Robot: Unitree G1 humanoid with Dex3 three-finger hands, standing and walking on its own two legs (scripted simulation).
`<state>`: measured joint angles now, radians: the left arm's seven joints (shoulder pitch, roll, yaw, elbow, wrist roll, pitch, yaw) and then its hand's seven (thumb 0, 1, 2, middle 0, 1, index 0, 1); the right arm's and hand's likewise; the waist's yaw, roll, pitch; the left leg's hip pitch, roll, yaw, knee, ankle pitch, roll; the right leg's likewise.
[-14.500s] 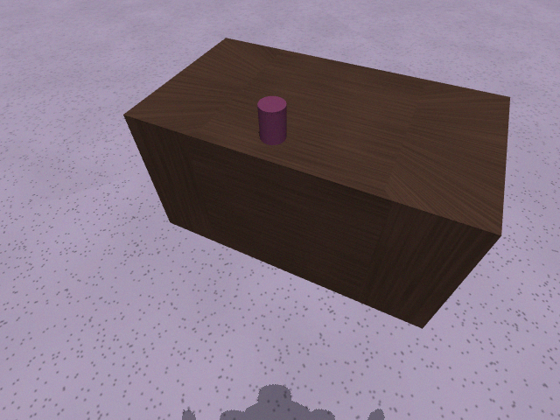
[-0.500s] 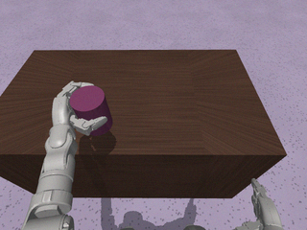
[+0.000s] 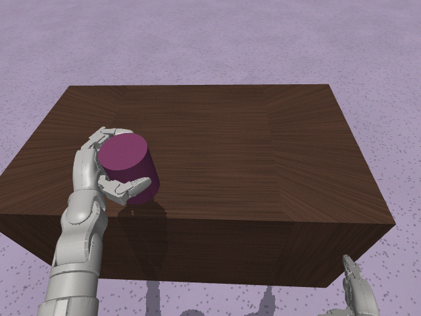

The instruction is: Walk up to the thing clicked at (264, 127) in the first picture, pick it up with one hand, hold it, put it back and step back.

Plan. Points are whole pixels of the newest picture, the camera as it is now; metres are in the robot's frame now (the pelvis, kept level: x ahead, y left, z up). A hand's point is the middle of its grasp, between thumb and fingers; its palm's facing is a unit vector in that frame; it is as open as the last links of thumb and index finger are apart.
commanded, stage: lift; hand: left
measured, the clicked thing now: (132, 170) +0.35 +0.17 +0.11
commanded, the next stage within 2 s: hold in 0.04 s
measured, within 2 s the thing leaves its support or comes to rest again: neither
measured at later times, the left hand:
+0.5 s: hand (118, 164) +0.33 +0.18 +0.15, palm faces +0.14 -0.99 -0.01, open 11.4 cm
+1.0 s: hand (116, 167) +0.32 +0.17 +0.16, palm faces +0.14 -0.99 -0.01, open 11.4 cm
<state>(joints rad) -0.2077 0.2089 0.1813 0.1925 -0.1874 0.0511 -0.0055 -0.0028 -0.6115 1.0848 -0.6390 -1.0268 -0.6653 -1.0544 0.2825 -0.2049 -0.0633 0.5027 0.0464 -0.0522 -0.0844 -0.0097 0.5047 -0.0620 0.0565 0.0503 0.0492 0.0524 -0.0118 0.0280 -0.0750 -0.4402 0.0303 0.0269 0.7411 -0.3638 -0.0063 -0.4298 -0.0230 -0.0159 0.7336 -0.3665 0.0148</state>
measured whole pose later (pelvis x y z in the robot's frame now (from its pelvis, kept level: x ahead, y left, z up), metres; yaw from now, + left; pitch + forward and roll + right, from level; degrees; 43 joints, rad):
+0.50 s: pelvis +0.01 +0.00 +0.01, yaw +0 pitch +1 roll +0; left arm -0.12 0.20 0.18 0.03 -0.19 0.16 -0.01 0.00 -0.61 1.08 -0.65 -1.02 -0.67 -1.04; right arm 0.27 -0.20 -0.07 0.56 0.04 -0.13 -0.08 -0.01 0.49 -0.07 0.06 0.05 0.05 0.05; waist -0.01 0.04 -0.06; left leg -0.33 0.02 0.02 0.65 -0.34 0.00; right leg -0.32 -0.03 -0.02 0.64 -0.34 0.02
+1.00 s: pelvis +0.01 +0.00 +0.02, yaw +1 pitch +0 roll +0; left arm -0.06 0.18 0.17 -0.08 -0.19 0.21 -0.01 0.00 -0.61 1.08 -0.65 -1.01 -0.68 -1.04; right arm 0.24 -0.21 -0.09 0.64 0.03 -0.17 -0.07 -0.01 0.48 -0.07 0.06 0.05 0.05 0.05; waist 0.00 0.04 -0.04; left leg -0.28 0.02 0.02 0.59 -0.31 0.00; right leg -0.26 -0.03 -0.03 0.58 -0.31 0.02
